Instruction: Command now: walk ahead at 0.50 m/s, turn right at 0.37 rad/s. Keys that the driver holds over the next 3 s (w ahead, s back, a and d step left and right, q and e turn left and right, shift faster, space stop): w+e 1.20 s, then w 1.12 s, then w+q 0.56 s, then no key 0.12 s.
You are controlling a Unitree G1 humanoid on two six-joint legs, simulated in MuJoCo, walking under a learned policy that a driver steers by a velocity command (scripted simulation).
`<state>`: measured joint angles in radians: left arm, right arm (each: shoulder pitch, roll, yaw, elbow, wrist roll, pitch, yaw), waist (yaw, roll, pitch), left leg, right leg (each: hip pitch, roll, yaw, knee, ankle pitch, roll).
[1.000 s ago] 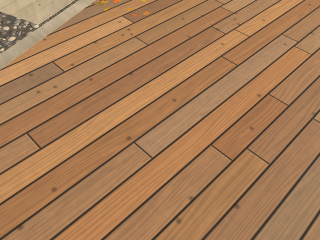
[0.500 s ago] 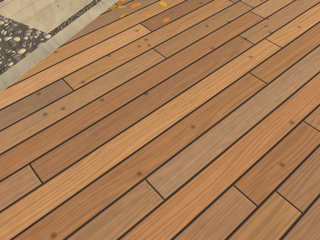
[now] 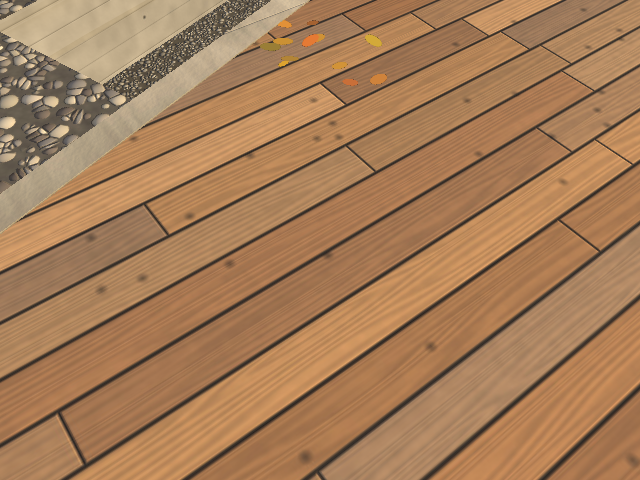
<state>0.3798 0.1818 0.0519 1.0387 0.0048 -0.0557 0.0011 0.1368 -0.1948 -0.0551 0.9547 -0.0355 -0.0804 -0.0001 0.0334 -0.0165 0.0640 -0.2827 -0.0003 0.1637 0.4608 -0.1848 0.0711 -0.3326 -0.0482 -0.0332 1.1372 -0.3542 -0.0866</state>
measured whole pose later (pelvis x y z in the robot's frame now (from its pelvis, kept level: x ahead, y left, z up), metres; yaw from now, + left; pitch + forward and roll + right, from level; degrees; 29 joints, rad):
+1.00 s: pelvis +0.54 -0.13 -0.02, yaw -35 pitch +2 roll +0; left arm 0.43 0.29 0.08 0.88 0.00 -0.04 0.00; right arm 0.03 -0.25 -0.02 0.71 -0.05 -0.07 0.00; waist 0.09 -0.01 0.05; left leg -0.47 -0.01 0.03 0.58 -0.12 0.03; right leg -0.12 0.14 0.18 0.87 -0.50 -0.10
